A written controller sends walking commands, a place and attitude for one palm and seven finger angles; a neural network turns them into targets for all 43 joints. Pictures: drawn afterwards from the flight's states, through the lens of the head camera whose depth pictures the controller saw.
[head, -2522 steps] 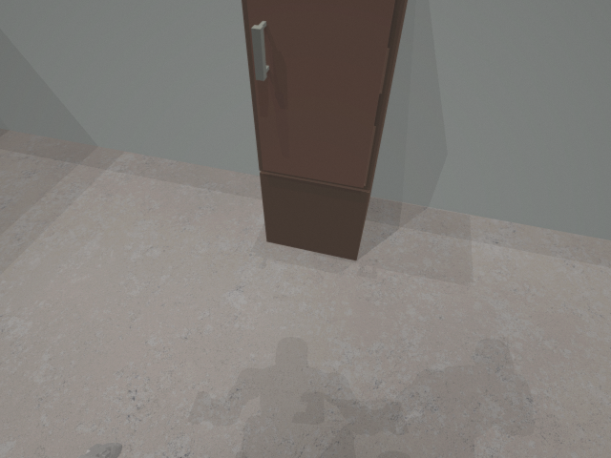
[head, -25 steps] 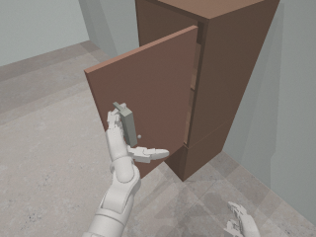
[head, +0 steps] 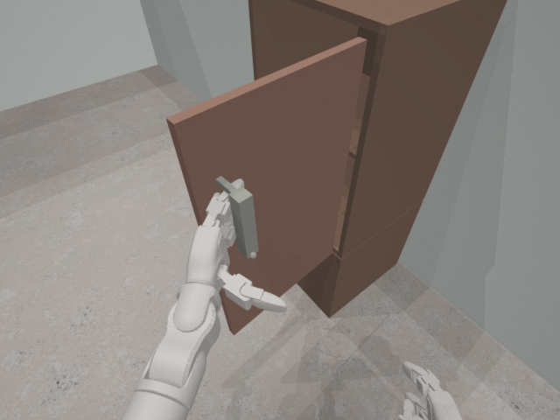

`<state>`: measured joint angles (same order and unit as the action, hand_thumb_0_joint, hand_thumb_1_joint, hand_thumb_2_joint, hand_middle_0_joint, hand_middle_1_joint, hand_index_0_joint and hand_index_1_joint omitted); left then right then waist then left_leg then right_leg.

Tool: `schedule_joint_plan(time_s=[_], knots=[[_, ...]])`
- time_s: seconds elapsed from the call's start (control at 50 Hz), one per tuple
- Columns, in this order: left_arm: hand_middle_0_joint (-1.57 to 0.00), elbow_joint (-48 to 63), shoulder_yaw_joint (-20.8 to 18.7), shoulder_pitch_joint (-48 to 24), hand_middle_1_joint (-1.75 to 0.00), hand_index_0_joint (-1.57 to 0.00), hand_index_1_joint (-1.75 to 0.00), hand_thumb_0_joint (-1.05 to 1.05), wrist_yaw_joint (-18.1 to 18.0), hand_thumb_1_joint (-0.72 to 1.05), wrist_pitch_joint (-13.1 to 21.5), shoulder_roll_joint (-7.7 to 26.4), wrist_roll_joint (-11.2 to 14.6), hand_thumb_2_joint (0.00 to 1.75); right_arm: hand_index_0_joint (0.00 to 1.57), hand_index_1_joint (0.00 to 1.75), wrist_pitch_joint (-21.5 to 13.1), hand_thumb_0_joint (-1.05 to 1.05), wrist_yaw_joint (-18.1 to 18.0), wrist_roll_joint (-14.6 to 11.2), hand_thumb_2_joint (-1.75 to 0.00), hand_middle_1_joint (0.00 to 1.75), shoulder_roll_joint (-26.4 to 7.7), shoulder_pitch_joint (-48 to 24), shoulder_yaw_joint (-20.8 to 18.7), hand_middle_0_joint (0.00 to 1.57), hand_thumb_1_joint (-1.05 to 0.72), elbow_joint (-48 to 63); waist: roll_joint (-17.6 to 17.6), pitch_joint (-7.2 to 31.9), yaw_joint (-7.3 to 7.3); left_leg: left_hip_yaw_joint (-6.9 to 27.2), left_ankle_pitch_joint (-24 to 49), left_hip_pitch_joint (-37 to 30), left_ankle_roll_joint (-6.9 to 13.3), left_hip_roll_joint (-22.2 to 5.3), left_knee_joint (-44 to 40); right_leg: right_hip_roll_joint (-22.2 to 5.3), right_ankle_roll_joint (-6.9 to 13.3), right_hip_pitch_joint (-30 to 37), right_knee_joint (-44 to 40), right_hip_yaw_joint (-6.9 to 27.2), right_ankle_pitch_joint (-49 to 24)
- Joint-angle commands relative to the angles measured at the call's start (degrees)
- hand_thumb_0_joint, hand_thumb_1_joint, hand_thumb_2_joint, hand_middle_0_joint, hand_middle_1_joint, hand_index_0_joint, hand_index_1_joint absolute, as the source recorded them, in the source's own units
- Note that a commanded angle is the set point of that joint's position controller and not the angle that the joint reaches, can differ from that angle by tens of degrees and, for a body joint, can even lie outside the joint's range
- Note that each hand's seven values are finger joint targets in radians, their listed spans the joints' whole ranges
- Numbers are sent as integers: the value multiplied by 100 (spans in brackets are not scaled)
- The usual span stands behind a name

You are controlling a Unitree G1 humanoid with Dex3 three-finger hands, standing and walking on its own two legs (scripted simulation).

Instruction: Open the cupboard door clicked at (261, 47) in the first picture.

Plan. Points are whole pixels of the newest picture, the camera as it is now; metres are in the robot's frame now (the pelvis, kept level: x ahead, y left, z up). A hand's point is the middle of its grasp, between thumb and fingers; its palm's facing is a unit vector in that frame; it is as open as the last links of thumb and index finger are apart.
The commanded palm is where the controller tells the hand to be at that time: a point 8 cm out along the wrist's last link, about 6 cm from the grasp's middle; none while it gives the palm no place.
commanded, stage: slide the hand sideways off the handle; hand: left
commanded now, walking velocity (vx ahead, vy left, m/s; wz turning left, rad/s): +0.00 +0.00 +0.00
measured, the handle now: (236, 217) +0.38 +0.10 +0.09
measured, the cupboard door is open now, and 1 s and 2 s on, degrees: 95 95 95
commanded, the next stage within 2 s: draw the hand back to the body in 0.78 s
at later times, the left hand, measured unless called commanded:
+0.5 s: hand (227, 289) +0.26 +0.10 +0.09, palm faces +0.02 -1.00 -0.03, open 16.3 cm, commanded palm +0.22 +0.15 +0.09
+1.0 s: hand (193, 311) +0.23 +0.13 +0.09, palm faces +0.03 -1.00 -0.06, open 16.3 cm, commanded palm +0.20 +0.19 +0.10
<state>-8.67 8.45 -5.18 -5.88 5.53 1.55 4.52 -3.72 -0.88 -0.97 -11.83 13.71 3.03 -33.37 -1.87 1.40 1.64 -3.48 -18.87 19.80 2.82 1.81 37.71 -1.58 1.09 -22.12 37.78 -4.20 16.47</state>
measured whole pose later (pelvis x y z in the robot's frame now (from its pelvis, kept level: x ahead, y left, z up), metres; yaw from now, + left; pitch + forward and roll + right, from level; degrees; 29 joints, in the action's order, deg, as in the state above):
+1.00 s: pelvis +0.03 -0.03 -0.01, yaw +2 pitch +3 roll +0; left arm 13.9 -4.3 25.3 9.7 10.6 11.0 13.4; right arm -12.9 -3.6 -1.9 -14.4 14.7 1.9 -32.2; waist -3.4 3.4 1.6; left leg -0.3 -23.0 23.1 0.2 -0.6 42.6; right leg 0.7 3.4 -24.0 41.0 -7.2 20.7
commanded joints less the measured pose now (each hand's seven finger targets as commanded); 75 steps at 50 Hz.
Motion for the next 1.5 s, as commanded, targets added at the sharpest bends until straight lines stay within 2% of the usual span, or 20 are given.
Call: schedule_joint_plan(time_s=[0.0,0.04,0.16,0.22,0.3,0.34,0.48,0.56,0.62,0.72,0.84,0.92,1.0,1.08,1.26,1.36,1.38,1.4,1.42,1.48], knots=[[-15,1605,-17,-1127,-30,-15,-30,0,97,-50,265,94,-94,30,20,30,-286,0,-28,9,-90,30,-539,-746,-228,20,-90,1033,403,1041,-9,602,509,-333,-300,-255,-852,169,137,473,-558,86,-303],[-15,1692,-225,-618,-30,-15,-30,0,100,-50,184,262,-72,30,20,30,-238,0,-37,19,-90,30,-552,-793,-221,20,-90,1081,466,1013,102,559,595,-289,-288,-251,-866,176,143,607,-612,110,-360],[-15,2534,-497,-48,-30,-15,-30,0,155,-50,214,492,69,30,20,30,-247,0,-87,34,-90,30,-490,-860,-192,20,-90,1176,339,1047,94,454,899,-345,-251,-232,-791,171,116,836,-634,162,-796],[-15,2926,-427,409,-30,-15,-30,0,261,-50,320,476,98,30,20,30,-321,0,-77,43,-90,30,-482,-763,-210,20,-90,1176,259,1175,25,421,1215,-445,-245,-215,-663,176,102,876,-559,161,-1234],[-15,3176,-319,969,-30,-15,-30,0,489,-50,371,463,172,30,20,30,-424,0,-74,23,-90,30,-518,-714,-214,20,-90,1215,146,951,-67,441,1142,-349,-228,-199,-573,177,75,698,-539,154,-1233],[-15,3149,-505,1124,-30,-15,-30,0,559,-50,353,693,179,30,20,30,-447,0,-108,17,-90,30,-568,-667,-232,20,-90,1182,374,908,-105,444,1093,-245,-193,-187,-498,174,54,699,-562,209,-1225],[-15,3557,-899,1995,-30,-15,-30,0,842,-50,454,945,371,30,20,30,-607,0,-163,12,-90,30,-576,-592,-255,20,-90,1275,348,1126,-11,407,1329,-129,-169,-121,-311,114,7,899,-435,277,-1761],[-15,3459,-1208,2165,-30,-15,-30,0,1032,-50,534,1165,522,30,20,30,-680,0,-210,1,-90,30,-602,-606,-245,20,-90,1255,449,818,-56,399,998,198,-161,-92,-198,46,-73,805,-549,464,-1509],[-15,3605,-1400,2412,-30,-15,-30,0,1210,-50,687,1256,651,30,20,30,-782,0,-238,-16,-90,30,-610,-565,-261,20,-90,1250,208,1016,-16,388,1012,193,-171,-71,-122,15,-84,867,-513,511,-1578],[-15,3512,-1640,2925,-30,-15,-30,0,1506,-50,855,1393,883,30,20,30,-988,0,-257,-42,-90,30,-680,-480,-278,20,-90,1206,407,925,-32,451,906,446,-183,-73,6,-47,-157,826,-510,622,-1578],[-15,3597,-1534,2371,-30,-15,-30,0,1608,-50,997,1416,955,30,20,30,-1205,0,-303,-69,-90,30,-733,-518,-306,20,-90,1148,258,820,-153,489,649,492,-171,-63,140,-90,-144,506,-623,730,-795],[-15,3691,-1742,2471,-30,-15,-30,0,1541,-50,1017,1587,958,30,20,30,-1312,0,-313,-97,-90,30,-718,-515,-303,20,-90,1128,176,949,-26,508,645,403,-167,-76,-5,-36,-69,572,-586,575,-548],[-15,3538,-1930,2675,-30,-15,-30,0,1534,-50,803,1648,1022,30,20,30,-1349,0,-338,-125,-90,30,-703,-557,-279,20,-90,1108,300,704,32,515,570,404,-168,-112,-137,4,-63,555,-673,494,-410],[-15,3706,-1967,2513,-30,-15,-30,0,1579,-50,583,1675,1071,30,20,30,-1390,0,-367,-156,-90,30,-712,-617,-247,20,-90,1109,56,646,35,516,541,208,-169,-128,-279,40,-45,540,-747,384,-283],[-15,4087,-2189,2823,-30,-15,-30,0,1694,-50,257,1786,1161,30,20,30,-1512,0,-356,-164,-90,30,-721,-644,-210,20,-90,1042,63,623,105,586,957,-107,-185,-162,-526,134,-23,745,-712,97,-891],[-16,4228,-2359,2523,-30,-16,-30,0,1759,-32,124,1930,1215,37,20,30,-1543,0,-402,-179,-90,30,-746,-675,-193,20,-90,970,-42,516,69,654,819,-284,-196,-176,-646,163,-17,696,-836,55,-643],[-16,4638,-2504,2432,-30,-16,-30,0,912,-29,237,2731,301,39,20,30,-1437,0,-476,-26,-90,30,-729,-716,-241,20,-90,938,-115,395,206,604,788,-264,-152,-239,-897,69,57,1068,-1091,321,-604],[-16,4361,-2233,2925,-30,-16,-30,0,563,-26,164,2162,200,40,20,30,-1381,0,-482,37,-90,30,-619,-644,-210,20,-90,928,-40,152,115,568,801,-317,-174,-219,-983,26,54,1044,-1219,288,-612],[-16,4369,-2016,3031,-30,-16,-30,0,370,-22,162,1959,75,42,20,30,-1304,0,-445,41,-90,30,-624,-627,-197,20,-90,893,-54,130,94,584,895,-439,-183,-254,-1090,21,48,1115,-1240,236,-671],[-16,4507,-2031,3032,-30,-16,-30,0,65,-12,219,2081,-114,47,20,30,-1151,0,-396,81,-90,30,-646,-737,-209,20,-90,831,-122,189,110,575,1228,-777,-179,-304,-1308,35,55,1362,-1364,210,-882]])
